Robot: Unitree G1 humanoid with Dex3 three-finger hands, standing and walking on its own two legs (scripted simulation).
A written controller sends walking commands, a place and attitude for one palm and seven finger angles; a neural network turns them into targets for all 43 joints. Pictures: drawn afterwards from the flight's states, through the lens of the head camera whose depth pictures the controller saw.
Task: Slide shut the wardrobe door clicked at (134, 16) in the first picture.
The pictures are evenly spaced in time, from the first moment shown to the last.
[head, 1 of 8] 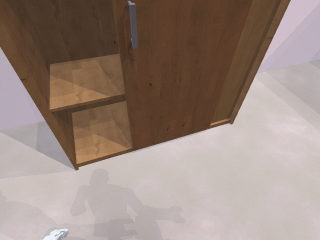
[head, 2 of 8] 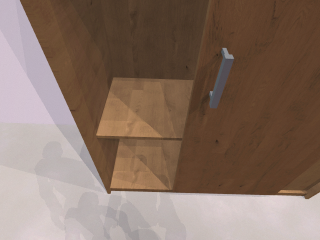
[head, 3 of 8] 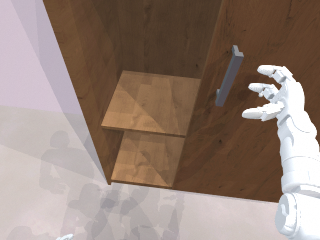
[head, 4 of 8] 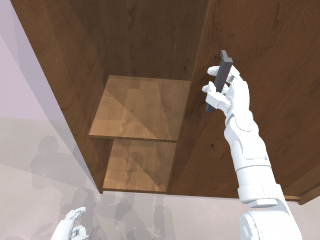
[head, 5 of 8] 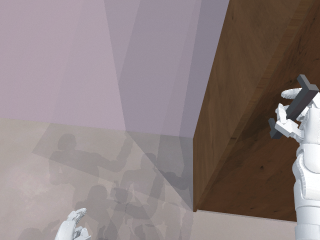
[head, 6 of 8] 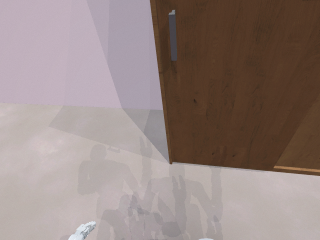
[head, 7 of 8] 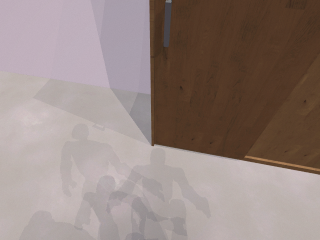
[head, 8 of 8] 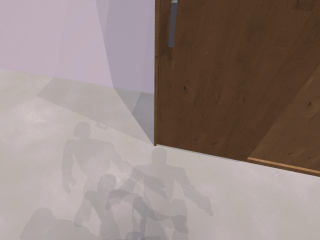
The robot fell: no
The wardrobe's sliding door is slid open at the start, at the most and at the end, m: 0.39 0.39 0.00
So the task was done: yes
